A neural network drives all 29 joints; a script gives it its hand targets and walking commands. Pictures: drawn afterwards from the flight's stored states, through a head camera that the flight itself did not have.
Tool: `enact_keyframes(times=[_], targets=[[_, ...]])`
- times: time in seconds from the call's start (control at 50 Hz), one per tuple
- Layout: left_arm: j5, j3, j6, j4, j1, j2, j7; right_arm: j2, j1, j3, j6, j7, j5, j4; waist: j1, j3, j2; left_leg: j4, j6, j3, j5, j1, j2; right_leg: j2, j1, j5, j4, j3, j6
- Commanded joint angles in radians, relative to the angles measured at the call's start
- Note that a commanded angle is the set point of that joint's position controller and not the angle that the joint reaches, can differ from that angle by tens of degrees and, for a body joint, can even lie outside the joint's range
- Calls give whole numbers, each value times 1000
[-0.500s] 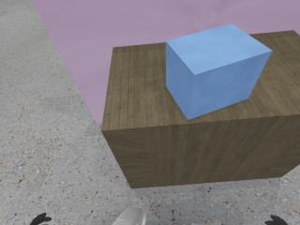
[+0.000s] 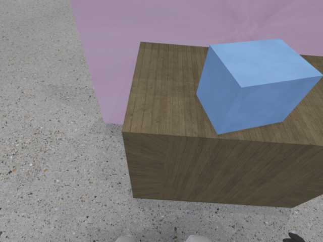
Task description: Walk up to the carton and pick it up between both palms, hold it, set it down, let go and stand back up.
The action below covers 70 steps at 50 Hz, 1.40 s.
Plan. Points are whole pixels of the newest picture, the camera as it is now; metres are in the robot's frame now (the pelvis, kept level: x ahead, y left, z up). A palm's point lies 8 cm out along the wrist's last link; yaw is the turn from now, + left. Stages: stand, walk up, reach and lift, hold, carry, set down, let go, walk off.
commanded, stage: walk up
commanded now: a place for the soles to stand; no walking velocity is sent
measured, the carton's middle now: (248, 86) +0.56 -0.29 +0.05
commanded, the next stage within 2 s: none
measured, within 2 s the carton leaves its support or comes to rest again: neither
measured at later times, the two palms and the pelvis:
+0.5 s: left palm out of the picture +0.11 +0.30 -0.09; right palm (292, 236) +0.14 -0.32 -0.07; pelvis +0.03 -0.01 +0.02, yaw +3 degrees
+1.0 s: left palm out of the picture +0.10 +0.30 -0.09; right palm (291, 235) +0.14 -0.32 -0.07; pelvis +0.04 -0.02 +0.03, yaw +3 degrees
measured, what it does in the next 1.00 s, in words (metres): stands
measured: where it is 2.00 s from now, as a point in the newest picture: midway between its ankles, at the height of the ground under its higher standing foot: outside the picture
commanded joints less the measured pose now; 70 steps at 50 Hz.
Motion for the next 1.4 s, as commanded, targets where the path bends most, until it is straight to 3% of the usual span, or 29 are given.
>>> enact_keyframes(times=[0.0, 0.02, 0.06, 0.1, 0.12, 0.14, 0.16, 0.2, 0.24, 0.28, 0.34, 0.4, 0.6, 0.96, 0.98, 1.0, 1.02, 1.04, 1.06, 1.12, 1.18, 1.2, 1.24, 1.28, 1.3, 1.32, 1.34, 1.36, 1.38], targets=[[8, 66, -34, -64, -56, 288, 7, -164, 27, -36, -6, -18, 7, -24, 6, -117, -111, 154, 47, 44, -208, -54, -17, -348, 69, -82, -335, 478, -256], [5, 55, -25, -75, -115, 270, 3, -182, 43, -36, -12, -14, 9, 1, -23, -77, -95, 69, 57, 56, -184, 24, 4, -314, -36, -116, -324, 428, -254], [-7, 31, -9, -51, -138, 222, -1, -170, 45, -33, -24, -6, 5, 32, -32, -19, -89, -167, 72, 70, -15, 111, -30, -166, -89, -50, -232, 201, -155], [-21, 14, -3, -29, -119, 176, -4, -184, 44, -34, -35, -11, -13, 43, -22, -49, -57, -285, 111, -135, 149, 156, 69, -65, -114, 77, -61, 101, -73], [-27, 20, 5, -10, -104, 173, -5, -219, -27, -33, -39, -14, -14, 32, 20, -35, 32, -365, 169, -329, 64, 61, 176, -16, -77, -24, 17, 64, -41], [-25, 19, 9, 16, -72, 182, 1, -242, -84, -31, -38, -13, -11, 26, 48, -11, 42, -388, 217, -371, -38, -54, 218, -7, 14, -147, 15, 68, -43], [-18, 24, 1, 34, -57, 172, 1, -233, -110, -26, -38, -11, -11, 27, 60, -19, 56, -371, 199, -334, 5, -115, 208, -15, 111, -128, -33, 77, -52], [-12, 26, -18, 51, -52, 187, -2, -178, -144, -9, -29, -3, -5, 35, 67, -38, 21, -271, 105, -122, 89, -102, 82, -81, 164, -43, -232, 157, -80], [-15, 23, -26, 58, -109, 219, -4, -150, -104, -7, -22, 0, -5, 63, 17, -82, -23, -181, 58, 13, 78, 39, -28, -163, 99, 18, -307, 268, -129], [-19, 13, -20, 53, -163, 209, 1, -155, -74, -6, -27, 0, -6, 102, -10, -108, 13, -241, 55, 5, 170, 117, 0, -150, 105, 105, -247, 202, -119], [-25, 4, -14, 82, -144, 183, 3, -151, -130, 1, -32, 2, -2, 113, 27, -124, 21, -293, 83, -87, 308, 110, 64, -77, 145, 145, -208, 96, -65], [-22, 8, -12, 106, -165, 182, 5, -139, -141, 10, -28, -1, 0, 123, 19, -136, -10, -303, 81, -65, 379, 113, 62, -89, 206, 212, -224, 96, -68], [-26, -2, -3, 165, -193, 169, 6, -144, -197, 18, -21, -1, -3, 179, 26, -136, 66, -377, 65, -52, 407, 162, 73, -97, 246, 213, -292, 79, -54], [-18, 3, -3, 219, -220, 156, 6, -128, -201, 18, -11, -2, -2, 230, 21, -123, 3, -431, 58, -30, 384, 200, 73, -101, 270, 201, -362, 73, -40], [-17, 2, -4, 219, -223, 160, 6, -127, -197, 15, -11, -3, -4, 231, 14, -120, 6, -430, 53, -24, 395, 198, 73, -100, 262, 193, -364, 71, -39], [42, 64, 40, 95, -236, 237, -24, -270, -10, -47, -25, -48, -1, 256, -38, -64, -61, -403, 110, -104, 414, 250, 134, -38, 78, 192, -176, 25, -55], [39, 60, 62, 58, -265, 201, -32, -324, 62, -67, -27, -70, -1, 265, -63, -26, 70, -465, 174, -255, 451, 331, 247, 14, -95, 2, -48, 2, -25], [45, 62, 80, 22, -276, 194, -38, -343, 76, -85, -28, -84, -4, 247, -78, -3, 96, -508, 246, -379, 447, 355, 367, -6, -221, -196, 146, 88, -9], [51, 68, 92, 2, -250, 192, -40, -353, 54, -91, -34, -94, 1, 224, -63, -37, 58, -481, 271, -386, 453, 317, 408, -34, -220, -193, 247, 148, -4], [38, 84, 96, -30, -146, 195, -58, -291, -51, -93, -43, -102, -18, 145, 17, -117, 89, -368, 266, -251, 544, 316, 380, -78, -208, -188, 355, 220, -22], [43, 90, 95, -103, -205, 167, -81, -285, 6, -96, -41, -98, -29, 128, -23, -116, 126, -293, 221, -160, 620, 295, 293, -64, -194, -186, 211, 153, -17], [42, 95, 96, -128, -225, 169, -86, -317, 30, -109, -40, -94, -33, 119, -37, -101, 206, -302, 223, -157, 619, 261, 304, -64, -174, -192, 173, 141, -18], [37, 105, 90, -135, -187, 185, -94, -338, -29, -114, -37, -88, -30, 95, -6, -92, 264, -271, 205, -110, 553, 164, 270, -57, -83, -143, 77, 117, -29], [37, 123, 82, -72, 1, 190, -92, -312, -119, -96, -27, -79, -27, 64, 102, -154, 199, -163, 138, -10, 392, -6, 186, 1, 195, 46, -107, 18, -44], [56, 143, 74, -44, 78, 253, -83, -248, -69, -72, -21, -76, -28, 60, 132, -212, 28, 10, 103, 52, 241, -121, 93, 48, 357, 32, -112, -11, -46], [75, 157, 69, -61, 106, 325, -74, -185, -23, -49, -18, -80, -20, 47, 164, -194, -249, 246, 51, 136, -119, -311, -26, -98, 399, 32, -239, 229, -114], [67, 152, 67, -106, 19, 349, -68, -195, 8, -44, -9, -89, -17, 60, 133, -165, -357, 429, 24, 148, -338, -393, -64, -257, 321, -29, -373, 477, -187], [48, 155, 71, -145, -54, 362, -63, -250, 10, -57, -5, -103, -8, 76, 109, -147, -294, 504, 30, 98, -313, -317, -27, -306, 210, -168, -454, 573, -260], [28, 152, 73, -151, -89, 344, -60, -266, 15, -57, -15, -101, -7, 91, 69, -79, -259, 499, 35, 82, -263, -274, 3, -293, 110, -215, -468, 563, -278]])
